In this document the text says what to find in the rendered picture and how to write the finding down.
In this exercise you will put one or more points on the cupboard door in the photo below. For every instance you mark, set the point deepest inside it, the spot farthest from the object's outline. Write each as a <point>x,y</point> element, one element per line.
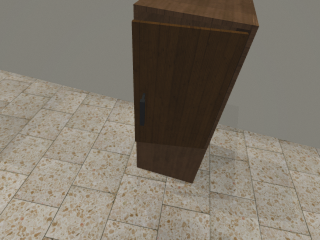
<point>184,72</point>

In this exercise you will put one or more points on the handle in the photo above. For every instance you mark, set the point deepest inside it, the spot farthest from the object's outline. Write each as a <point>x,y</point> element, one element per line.
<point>142,110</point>

